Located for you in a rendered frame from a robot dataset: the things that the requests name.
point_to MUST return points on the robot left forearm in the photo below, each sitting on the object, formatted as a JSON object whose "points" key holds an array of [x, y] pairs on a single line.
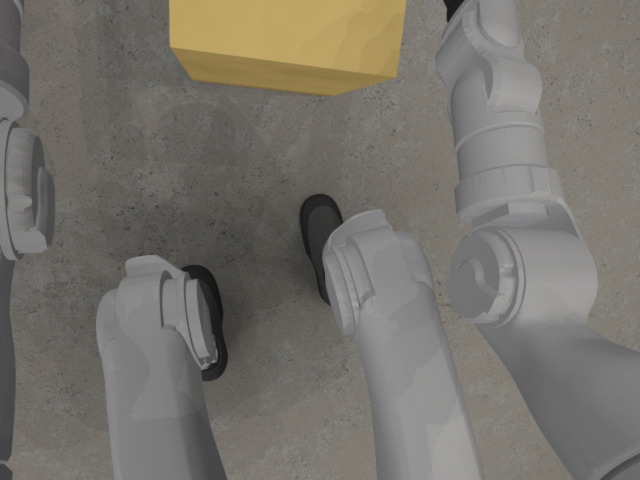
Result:
{"points": [[14, 70]]}

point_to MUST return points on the robot right hand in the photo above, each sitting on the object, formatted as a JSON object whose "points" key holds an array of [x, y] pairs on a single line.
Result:
{"points": [[452, 6]]}

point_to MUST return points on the right robot thigh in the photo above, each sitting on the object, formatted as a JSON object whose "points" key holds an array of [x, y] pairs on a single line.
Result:
{"points": [[422, 429]]}

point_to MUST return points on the robot right forearm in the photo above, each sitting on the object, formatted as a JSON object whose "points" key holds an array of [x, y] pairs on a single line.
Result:
{"points": [[493, 107]]}

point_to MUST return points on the carton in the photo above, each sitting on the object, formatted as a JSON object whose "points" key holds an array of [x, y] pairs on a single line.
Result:
{"points": [[317, 47]]}

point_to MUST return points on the robot right upper arm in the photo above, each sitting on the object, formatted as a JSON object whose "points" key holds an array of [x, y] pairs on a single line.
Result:
{"points": [[529, 292]]}

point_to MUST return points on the robot left upper arm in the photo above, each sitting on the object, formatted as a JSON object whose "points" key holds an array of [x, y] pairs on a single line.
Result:
{"points": [[27, 221]]}

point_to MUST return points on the left robot thigh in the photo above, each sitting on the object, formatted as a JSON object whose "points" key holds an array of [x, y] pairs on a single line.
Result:
{"points": [[157, 415]]}

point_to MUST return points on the robot thigh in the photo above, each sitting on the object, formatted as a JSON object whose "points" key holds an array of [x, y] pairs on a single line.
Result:
{"points": [[157, 415], [422, 429]]}

